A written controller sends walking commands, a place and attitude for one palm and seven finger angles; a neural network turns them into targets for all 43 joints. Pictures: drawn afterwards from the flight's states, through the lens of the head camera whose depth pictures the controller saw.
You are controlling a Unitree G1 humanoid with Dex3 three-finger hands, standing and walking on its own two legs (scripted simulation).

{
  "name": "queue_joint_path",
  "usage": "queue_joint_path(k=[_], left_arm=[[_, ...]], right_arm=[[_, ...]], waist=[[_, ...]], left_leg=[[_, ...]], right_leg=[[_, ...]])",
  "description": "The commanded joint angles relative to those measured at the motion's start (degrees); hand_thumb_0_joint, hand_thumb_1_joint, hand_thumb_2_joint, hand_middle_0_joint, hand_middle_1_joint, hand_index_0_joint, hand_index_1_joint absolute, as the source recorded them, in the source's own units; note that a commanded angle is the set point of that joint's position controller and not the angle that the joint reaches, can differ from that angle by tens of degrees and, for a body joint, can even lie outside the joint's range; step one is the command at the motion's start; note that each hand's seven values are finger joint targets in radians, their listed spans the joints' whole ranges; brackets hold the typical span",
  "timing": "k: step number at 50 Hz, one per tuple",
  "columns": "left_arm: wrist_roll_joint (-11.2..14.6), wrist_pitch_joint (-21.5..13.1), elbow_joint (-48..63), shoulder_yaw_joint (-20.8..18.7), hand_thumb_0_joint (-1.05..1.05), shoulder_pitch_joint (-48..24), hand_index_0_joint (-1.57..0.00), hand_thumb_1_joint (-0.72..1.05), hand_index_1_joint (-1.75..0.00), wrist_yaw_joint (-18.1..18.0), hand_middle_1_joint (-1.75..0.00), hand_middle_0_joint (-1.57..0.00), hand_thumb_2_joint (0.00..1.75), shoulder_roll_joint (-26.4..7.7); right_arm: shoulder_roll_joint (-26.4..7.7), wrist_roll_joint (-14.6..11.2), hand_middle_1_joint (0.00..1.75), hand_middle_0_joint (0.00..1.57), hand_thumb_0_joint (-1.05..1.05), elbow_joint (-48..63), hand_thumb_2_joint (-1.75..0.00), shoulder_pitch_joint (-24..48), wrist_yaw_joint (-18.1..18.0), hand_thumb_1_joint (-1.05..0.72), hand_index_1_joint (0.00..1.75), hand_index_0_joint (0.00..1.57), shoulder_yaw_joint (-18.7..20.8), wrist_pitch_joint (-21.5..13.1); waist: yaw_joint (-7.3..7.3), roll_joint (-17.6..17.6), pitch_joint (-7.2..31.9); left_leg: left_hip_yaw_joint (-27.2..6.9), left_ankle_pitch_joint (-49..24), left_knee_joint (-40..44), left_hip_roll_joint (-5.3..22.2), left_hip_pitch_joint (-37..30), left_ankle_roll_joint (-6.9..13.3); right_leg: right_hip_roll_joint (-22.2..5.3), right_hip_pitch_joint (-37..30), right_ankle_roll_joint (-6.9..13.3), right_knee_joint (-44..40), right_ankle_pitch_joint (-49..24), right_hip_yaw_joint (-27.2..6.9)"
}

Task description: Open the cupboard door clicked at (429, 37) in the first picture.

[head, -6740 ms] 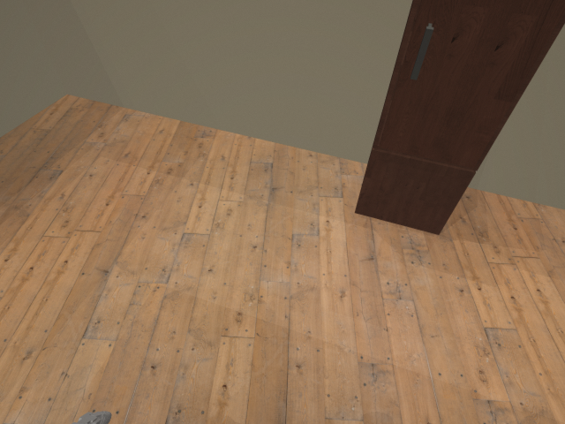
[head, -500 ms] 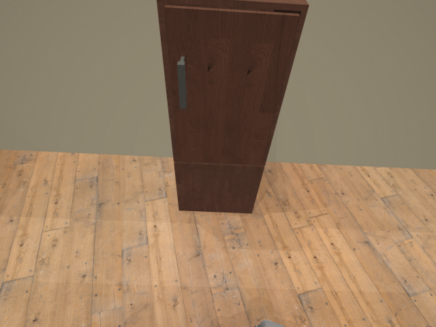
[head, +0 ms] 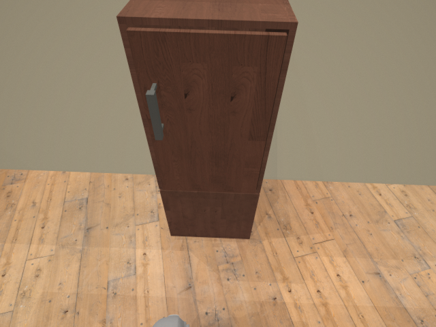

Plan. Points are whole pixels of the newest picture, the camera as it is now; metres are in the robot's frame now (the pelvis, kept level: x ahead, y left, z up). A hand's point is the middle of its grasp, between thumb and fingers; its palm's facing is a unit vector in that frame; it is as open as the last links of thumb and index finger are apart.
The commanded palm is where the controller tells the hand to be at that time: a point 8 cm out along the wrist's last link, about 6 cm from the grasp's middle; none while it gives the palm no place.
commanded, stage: take the last steps up to it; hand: left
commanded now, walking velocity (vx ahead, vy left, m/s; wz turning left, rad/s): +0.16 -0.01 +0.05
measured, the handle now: (156, 112) +0.62 +0.21 +0.04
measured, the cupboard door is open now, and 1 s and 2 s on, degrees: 0 0 0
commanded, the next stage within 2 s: come to a stop and stand still in 0.02 s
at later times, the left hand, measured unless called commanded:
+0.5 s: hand out of the picture +0.14 +0.19 -0.18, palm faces +0.04 -0.97 -0.24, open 7.4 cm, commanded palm none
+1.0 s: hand out of the picture +0.08 +0.16 -0.16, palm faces +0.07 -0.96 -0.27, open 7.4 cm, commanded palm none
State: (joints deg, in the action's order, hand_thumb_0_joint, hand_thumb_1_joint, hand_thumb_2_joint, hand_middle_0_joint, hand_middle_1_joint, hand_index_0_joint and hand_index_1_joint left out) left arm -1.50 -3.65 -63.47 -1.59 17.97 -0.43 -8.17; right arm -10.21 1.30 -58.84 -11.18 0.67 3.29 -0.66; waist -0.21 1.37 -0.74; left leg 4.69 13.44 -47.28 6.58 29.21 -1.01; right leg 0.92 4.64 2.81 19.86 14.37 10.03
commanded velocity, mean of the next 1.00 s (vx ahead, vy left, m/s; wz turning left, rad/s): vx -0.06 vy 0.05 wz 0.00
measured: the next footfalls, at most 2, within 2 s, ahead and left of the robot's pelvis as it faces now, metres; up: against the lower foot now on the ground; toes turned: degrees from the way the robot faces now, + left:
left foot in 0.12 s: +0.17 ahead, +0.12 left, +0.00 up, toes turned +8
right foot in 0.56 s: +0.10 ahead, -0.11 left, +0.00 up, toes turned -2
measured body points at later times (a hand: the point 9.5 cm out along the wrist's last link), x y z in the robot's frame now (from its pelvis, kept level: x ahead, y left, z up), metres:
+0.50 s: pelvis +0.09 -0.01 -0.01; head +0.12 +0.00 +0.44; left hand +0.14 +0.24 -0.16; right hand +0.16 -0.24 -0.16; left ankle +0.13 +0.12 -0.74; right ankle +0.09 -0.13 -0.71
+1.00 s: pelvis +0.06 -0.03 +0.00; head +0.09 -0.06 +0.45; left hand +0.08 +0.21 -0.14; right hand +0.11 -0.29 -0.16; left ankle +0.02 +0.13 -0.70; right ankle +0.09 -0.14 -0.74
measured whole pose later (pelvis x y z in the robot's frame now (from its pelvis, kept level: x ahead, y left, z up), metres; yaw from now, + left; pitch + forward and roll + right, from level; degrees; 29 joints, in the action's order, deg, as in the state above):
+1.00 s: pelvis +0.06 -0.03 +0.00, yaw +0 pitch +0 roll +3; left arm -2.1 0.7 -58.2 -2.3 15.1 -1.2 -9.8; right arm -13.4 0.5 -59.0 -12.3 -0.1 3.3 3.6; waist -3.0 0.1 -2.6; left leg 0.7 23.3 -42.7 1.4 16.8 -2.8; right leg -4.7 15.2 1.1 25.3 10.7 4.0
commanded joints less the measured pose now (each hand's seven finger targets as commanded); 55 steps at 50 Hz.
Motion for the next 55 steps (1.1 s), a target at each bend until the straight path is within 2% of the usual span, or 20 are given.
queue_joint_path(k=[1, 3, 5, 6, 7, 8, 10, 12, 20, 26, 27, 28, 29, 31, 33, 39, 48, 52, 54, 55], left_arm=[[0.1, -0.8, 0.9, -1.6, 0.0, 3.8, -0.2, 0.9, -0.3, -0.7, -0.3, -0.2, 0.9, -8.4], [0.2, -0.3, 0.2, -1.6, 0.0, 4.6, -0.2, 0.9, -0.3, -0.8, -0.3, -0.2, 0.9, -8.1], [0.5, 0.1, 0.4, -1.5, 0.0, 4.2, -0.2, 0.9, -0.3, -0.7, -0.3, -0.2, 0.9, -6.8], [0.9, 0.3, 1.3, -1.1, 0.0, 6.0, -0.2, 0.9, -0.3, -0.5, -0.3, -0.2, 0.9, -4.5], [1.1, 0.3, 2.2, -0.4, 0.0, 6.6, -0.2, 0.9, -0.3, -0.5, -0.3, -0.2, 0.9, -2.6], [1.0, 1.3, 1.8, -0.1, 0.0, 5.8, -0.2, 0.9, -0.3, -1.4, -0.3, -0.2, 0.9, -3.4], [1.1, 2.2, 0.5, 0.0, 0.0, 4.0, -0.2, 0.9, -0.3, -1.6, -0.3, -0.2, 0.9, -2.3], [1.2, 3.5, -0.3, 0.2, 0.0, 4.9, -0.2, 0.9, -0.3, -1.6, -0.3, -0.2, 0.9, -2.0], [0.3, 6.6, 5.3, -2.2, 0.0, 1.0, -0.2, 0.9, -0.3, -1.5, -0.3, -0.2, 0.9, -4.4], [0.4, 4.8, 6.3, -2.1, 0.0, 2.9, -0.2, 0.9, -0.3, -1.4, -0.3, -0.2, 0.9, -5.1], [-0.1, 4.1, 6.3, -2.2, 0.0, 3.5, -0.2, 0.9, -0.3, -1.6, -0.3, -0.2, 0.9, -7.7], [-0.6, 3.1, 7.4, -2.5, 0.0, 0.4, -0.2, 0.9, -0.3, -1.9, -0.3, -0.2, 0.9, -12.7], [-0.2, 3.4, 8.7, -2.7, 0.0, -0.4, -0.2, 0.9, -0.3, -1.6, -0.3, -0.2, 0.9, -15.3], [-0.1, 3.3, 8.9, -3.0, 0.0, -3.4, -0.2, 0.9, -0.3, -1.8, -0.3, -0.2, 0.9, -14.7], [0.1, 3.4, 9.8, -3.0, 0.0, -6.4, -0.2, 0.9, -0.3, -1.9, -0.3, -0.2, 0.9, -13.4], [0.2, 3.0, 8.9, -3.4, 0.0, -1.6, -0.2, 0.9, -0.3, -2.2, -0.3, -0.2, 0.9, -13.0], [-0.6, 3.6, 7.4, -3.6, 0.0, -0.9, -0.2, 0.9, -0.3, -1.6, -0.3, -0.2, 0.9, -13.9], [0.3, 4.4, 6.4, -3.0, 0.0, -3.8, -0.2, 0.9, -0.3, -1.5, -0.3, -0.2, 0.9, -12.2], [0.9, 5.0, 7.1, -1.9, 0.0, -2.9, -0.2, 0.9, -0.3, -1.2, -0.3, -0.2, 0.9, -7.2], [0.7, 4.8, 7.1, -1.5, 0.0, -2.7, -0.2, 0.9, -0.3, -1.0, -0.3, -0.2, 0.9, -5.5]], right_arm=[[-0.7, 0.0, 0.3, 0.2, 0.0, 2.9, -0.9, 1.5, 0.6, -0.9, 0.3, 0.2, -0.4, -1.2], [-1.0, 0.0, 0.3, 0.2, 0.0, 2.3, -0.9, 0.6, 0.4, -0.9, 0.3, 0.2, -0.4, -1.5], [-3.6, 0.4, 0.3, 0.2, 0.0, -0.3, -0.9, -7.8, -0.3, -0.9, 0.3, 0.2, 0.0, -2.2], [-8.3, 0.9, 0.3, 0.2, 0.0, -1.4, -0.9, -13.2, -1.0, -0.9, 0.3, 0.2, 0.9, -2.7], [-11.4, 0.4, 0.3, 0.2, 0.0, -2.0, -0.9, -15.6, -1.6, -0.9, 0.3, 0.2, 1.1, -2.0], [-10.6, 0.1, 0.3, 0.2, 0.0, -1.6, -0.9, -12.5, -2.6, -0.9, 0.3, 0.2, 0.4, -1.6], [-6.1, -0.3, 0.3, 0.2, 0.0, 0.0, -0.9, -3.3, -3.2, -0.9, 0.3, 0.2, -1.2, -1.5], [-5.5, -0.6, 0.3, 0.2, 0.0, -0.2, -0.9, 0.0, -3.5, -0.9, 0.3, 0.2, -1.4, -1.1], [-8.6, 0.0, 0.3, 0.2, 0.0, 2.0, -0.9, 1.9, -3.3, -0.9, 0.3, 0.2, 1.7, 1.2], [-8.4, 0.0, 0.3, 0.2, 0.0, 3.2, -0.9, 2.8, -2.0, -0.9, 0.3, 0.2, 2.2, 1.9], [-6.1, -0.5, 0.3, 0.2, 0.0, 3.1, -0.9, 1.8, -1.6, -0.9, 0.3, 0.2, 1.9, 1.9], [-1.7, -1.0, 0.3, 0.2, 0.0, 3.9, -0.9, -1.1, -1.1, -0.9, 0.3, 0.2, 1.0, 2.2], [-3.1, -0.8, 0.3, 0.2, 0.0, 4.8, -0.9, 0.4, -1.0, -0.9, 0.3, 0.2, 1.0, 2.9], [-4.7, -0.2, 0.3, 0.2, 0.0, 4.4, -0.9, 1.6, -1.2, -0.9, 0.3, 0.2, 1.3, 4.3], [-6.0, -0.1, 0.3, 0.2, 0.0, 2.7, -0.9, -1.5, -0.7, -0.9, 0.3, 0.2, 1.6, 4.0], [-6.1, 0.0, 0.3, 0.2, 0.0, 3.5, -0.9, -1.4, -0.4, -0.9, 0.3, 0.2, 1.2, 3.9], [-4.4, -0.8, 0.3, 0.2, 0.0, 3.9, -0.9, -0.8, -0.5, -0.9, 0.3, 0.2, 0.1, 2.7], [-4.0, -0.8, 0.3, 0.2, 0.0, 0.7, -0.9, -7.7, -1.2, -0.9, 0.3, 0.2, -0.6, 1.5], [-9.4, -0.1, 0.3, 0.2, 0.0, 1.4, -0.9, -7.8, -1.5, -0.9, 0.3, 0.2, 0.1, 0.9], [-11.2, -0.1, 0.3, 0.2, 0.0, 2.5, -0.9, -5.2, -1.7, -0.9, 0.3, 0.2, 0.1, 1.1]], waist=[[-0.68, -6.1, -4.7], [0.03, -5.0, -5.3], [3.69, -0.7, -1.0], [4.83, 8.6, 3.2], [4.24, 15.5, 5.4], [3.16, 14.3, 6.4], [0.26, 5.6, 1.5], [-0.81, 4.4, 1.2], [-0.29, 7.3, 2.8], [-2.14, 7.9, 3.8], [-2.44, 0.5, 3.5], [-0.19, -14.0, 2.2], [-1.91, -13.0, 1.4], [-1.31, -14.5, -1.9], [-0.05, -8.9, -1.3], [-2.55, -10.1, 1.3], [-3.02, -13.7, 1.3], [0.6, -10.1, 1.9], [0.61, 7.1, -0.2], [-0.33, 9.3, -2.7]], left_leg=[[0.6, -0.1, 8.0, -0.7, -3.1, 0.7], [1.8, -1.6, 12.2, -2.0, -9.2, 1.3], [0.7, -7.4, 20.3, -2.5, -23.0, 2.4], [-11.6, -17.4, 23.0, 7.7, -32.9, 6.9], [-22.8, -29.9, 27.5, 17.8, -35.2, 12.8], [-22.7, -32.5, 28.7, 18.9, -30.6, 13.3], [-14.2, -38.7, 28.8, 14.7, -21.3, 12.1], [-9.0, -40.6, 29.0, 12.2, -20.5, 10.8], [-5.8, -35.8, 26.9, 12.3, -19.5, 11.3], [-4.8, -15.7, 21.6, 8.0, -13.9, 6.7], [-2.1, -5.2, 16.2, 3.4, -12.1, 3.3], [1.1, 11.0, 9.4, -3.3, -5.7, -0.4], [-2.5, 19.0, 2.8, -4.4, -7.4, -0.4], [-7.1, 16.5, -7.1, -4.6, -4.9, 0.0], [-7.0, 10.9, -12.5, -4.5, -2.1, -0.7], [-6.8, 7.2, -12.1, -4.6, 0.8, -2.7], [-2.7, 10.9, 7.6, -5.7, -9.5, -1.4], [-1.2, -0.4, 25.4, -5.8, -24.3, -0.1], [-15.3, 4.1, 32.5, 6.3, -22.2, 3.8], [-19.3, 9.0, 36.4, 10.9, -13.5, 6.8]], right_leg=[[-17.0, 2.3, 6.3, -6.4, -16.3, -10.3], [-16.2, 4.3, 5.3, -3.6, -15.7, -9.8], [-11.6, 7.4, 2.6, 10.2, -18.2, -6.2], [-6.1, 16.2, -0.6, 23.2, -6.8, -2.1], [-1.7, 22.4, -2.4, 35.8, 20.3, -1.4], [-3.9, 20.7, -2.7, 40.1, 22.2, -7.6], [-6.8, 17.0, -4.1, 36.0, 17.2, -10.2], [-7.1, 14.1, -5.0, 29.9, 13.8, -9.4], [-4.4, 18.6, -5.1, 36.0, 11.1, -8.9], [-3.9, 5.4, -4.4, 10.9, -1.2, -5.9], [-6.8, 3.3, -4.2, 2.7, -7.1, -9.3], [-18.8, 3.8, -0.1, -2.5, -14.0, -24.0], [-24.9, 10.0, 5.2, -4.8, -15.0, -26.2], [-23.4, 13.8, 6.7, -6.5, -8.4, -28.8], [-20.7, 9.2, 5.9, -4.4, -11.4, -23.1], [-20.1, 0.4, 5.5, -2.5, -16.7, -19.9], [-18.0, 4.3, 6.1, -4.1, -9.7, -20.0], [-13.1, 13.2, 1.5, -0.6, 0.5, -16.4], [-5.7, 19.4, -2.5, 9.1, 7.9, -9.5], [-4.2, 16.7, -3.6, 13.2, 8.7, -6.1]])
